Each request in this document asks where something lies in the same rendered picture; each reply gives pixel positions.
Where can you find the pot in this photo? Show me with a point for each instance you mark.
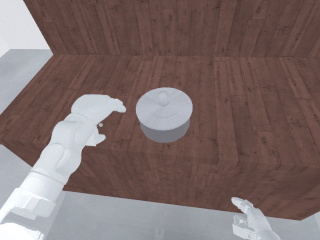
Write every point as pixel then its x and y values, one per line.
pixel 165 136

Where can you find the left robot upper arm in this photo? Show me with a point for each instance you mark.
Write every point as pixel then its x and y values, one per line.
pixel 13 229

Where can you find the lid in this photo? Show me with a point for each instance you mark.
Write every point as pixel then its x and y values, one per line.
pixel 163 118

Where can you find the left robot hand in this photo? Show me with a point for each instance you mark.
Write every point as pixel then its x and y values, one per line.
pixel 97 107

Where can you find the right robot hand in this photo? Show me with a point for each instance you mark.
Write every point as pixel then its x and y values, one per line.
pixel 255 222

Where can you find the robot left forearm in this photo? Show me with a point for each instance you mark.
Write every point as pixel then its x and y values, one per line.
pixel 60 158

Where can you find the knob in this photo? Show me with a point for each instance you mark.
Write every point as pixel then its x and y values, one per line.
pixel 163 98

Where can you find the table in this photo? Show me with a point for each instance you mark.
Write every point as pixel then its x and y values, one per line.
pixel 250 67

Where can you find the robot right forearm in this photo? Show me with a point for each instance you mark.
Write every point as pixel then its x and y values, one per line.
pixel 266 234

